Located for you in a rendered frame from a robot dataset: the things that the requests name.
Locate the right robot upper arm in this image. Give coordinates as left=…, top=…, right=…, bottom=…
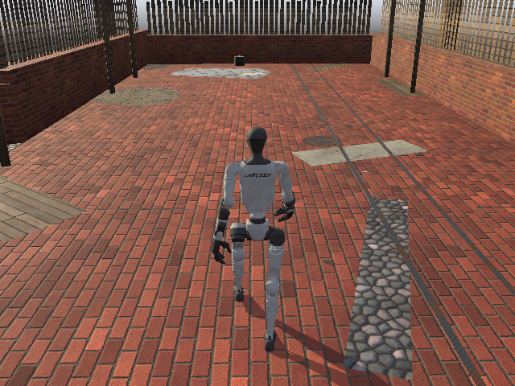
left=274, top=161, right=294, bottom=203

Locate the right robot hand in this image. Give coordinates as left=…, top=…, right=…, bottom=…
left=274, top=207, right=293, bottom=222

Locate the left robot upper arm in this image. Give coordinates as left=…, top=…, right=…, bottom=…
left=223, top=162, right=241, bottom=208

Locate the right robot forearm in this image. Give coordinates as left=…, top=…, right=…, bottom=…
left=284, top=191, right=295, bottom=213

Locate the left robot forearm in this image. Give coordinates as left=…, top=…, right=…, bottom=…
left=213, top=196, right=230, bottom=240

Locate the robot right shin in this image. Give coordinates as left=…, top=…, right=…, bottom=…
left=266, top=281, right=280, bottom=339

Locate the left robot hand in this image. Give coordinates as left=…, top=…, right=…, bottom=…
left=212, top=239, right=231, bottom=264

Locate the robot left thigh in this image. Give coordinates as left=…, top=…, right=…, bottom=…
left=230, top=223, right=247, bottom=262

